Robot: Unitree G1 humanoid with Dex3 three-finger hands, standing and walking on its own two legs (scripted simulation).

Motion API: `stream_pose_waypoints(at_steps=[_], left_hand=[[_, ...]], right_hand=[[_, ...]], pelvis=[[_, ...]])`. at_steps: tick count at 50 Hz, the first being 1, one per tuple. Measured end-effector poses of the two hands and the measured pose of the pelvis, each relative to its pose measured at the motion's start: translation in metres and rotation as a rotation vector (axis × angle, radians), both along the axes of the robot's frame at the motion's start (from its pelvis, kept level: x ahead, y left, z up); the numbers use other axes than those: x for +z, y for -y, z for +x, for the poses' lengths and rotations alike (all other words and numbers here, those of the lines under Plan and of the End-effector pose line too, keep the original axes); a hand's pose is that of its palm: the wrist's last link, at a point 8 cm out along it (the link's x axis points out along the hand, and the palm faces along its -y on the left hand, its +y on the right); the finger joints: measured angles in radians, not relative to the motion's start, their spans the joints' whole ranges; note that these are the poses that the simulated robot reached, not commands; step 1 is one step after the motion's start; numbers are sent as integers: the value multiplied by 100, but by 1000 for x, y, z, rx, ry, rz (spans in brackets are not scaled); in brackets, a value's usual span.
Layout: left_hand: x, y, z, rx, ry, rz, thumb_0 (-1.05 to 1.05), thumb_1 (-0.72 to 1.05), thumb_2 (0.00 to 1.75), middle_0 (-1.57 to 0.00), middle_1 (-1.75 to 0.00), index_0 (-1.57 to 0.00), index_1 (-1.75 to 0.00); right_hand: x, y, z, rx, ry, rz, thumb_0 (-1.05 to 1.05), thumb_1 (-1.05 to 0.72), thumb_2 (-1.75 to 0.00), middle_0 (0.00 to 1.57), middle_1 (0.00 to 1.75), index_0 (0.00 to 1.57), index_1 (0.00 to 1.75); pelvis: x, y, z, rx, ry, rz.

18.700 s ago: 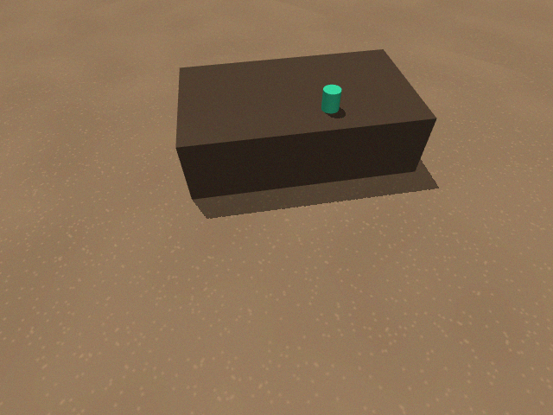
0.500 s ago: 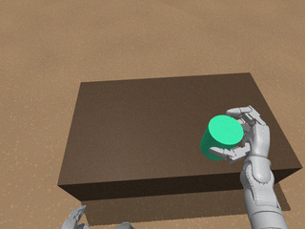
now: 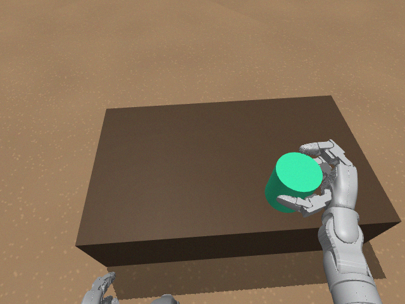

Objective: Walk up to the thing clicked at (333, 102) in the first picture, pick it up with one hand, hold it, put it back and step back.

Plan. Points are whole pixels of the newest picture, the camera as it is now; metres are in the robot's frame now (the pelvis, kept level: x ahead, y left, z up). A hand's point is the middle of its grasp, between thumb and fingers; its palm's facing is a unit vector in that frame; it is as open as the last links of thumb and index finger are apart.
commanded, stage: hold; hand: right
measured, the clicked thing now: (291, 183) +0.34 -0.16 +0.04
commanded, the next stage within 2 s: crouch in 0.64 s
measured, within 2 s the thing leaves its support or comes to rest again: neither
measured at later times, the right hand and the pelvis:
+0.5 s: hand (304, 176) +0.34 -0.18 +0.06, palm faces +0.24 +0.97 +0.00, open 11.6 cm; pelvis +0.01 +0.00 +0.00, yaw +0 degrees
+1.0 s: hand (301, 180) +0.35 -0.19 +0.02, palm faces +0.26 +0.96 +0.00, open 11.6 cm; pelvis -0.01 +0.00 -0.01, yaw +0 degrees
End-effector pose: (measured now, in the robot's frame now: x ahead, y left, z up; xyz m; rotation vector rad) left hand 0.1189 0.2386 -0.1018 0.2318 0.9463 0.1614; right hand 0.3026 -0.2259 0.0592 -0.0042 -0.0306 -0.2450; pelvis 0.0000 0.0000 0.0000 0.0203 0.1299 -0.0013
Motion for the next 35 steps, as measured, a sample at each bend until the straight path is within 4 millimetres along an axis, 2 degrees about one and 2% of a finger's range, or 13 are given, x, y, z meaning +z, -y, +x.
stream_pose_waypoints(at_steps=[35], left_hand=[[-2, -4, 5, 3, -3, 2, 1, 90, 89, -19, -29, -20, -29]], right_hand=[[-3, 0, 4, 0, -3, 7, -1, 61, -79, 71, 114, 72, 114]], pelvis=[[-1, -3, 4, -1, -10, -2]])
